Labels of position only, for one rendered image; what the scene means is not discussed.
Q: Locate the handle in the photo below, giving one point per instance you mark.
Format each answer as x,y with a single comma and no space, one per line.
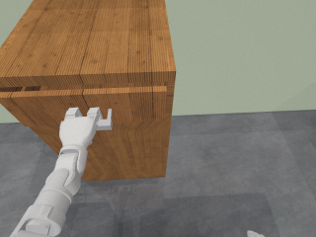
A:
104,124

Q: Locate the robot left hand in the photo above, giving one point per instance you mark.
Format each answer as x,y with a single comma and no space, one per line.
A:
79,130

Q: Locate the drawer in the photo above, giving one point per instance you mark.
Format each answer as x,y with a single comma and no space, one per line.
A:
47,105

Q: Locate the cabinet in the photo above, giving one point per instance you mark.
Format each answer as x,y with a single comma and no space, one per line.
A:
84,42

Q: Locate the left robot forearm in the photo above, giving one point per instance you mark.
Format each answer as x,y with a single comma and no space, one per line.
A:
47,215

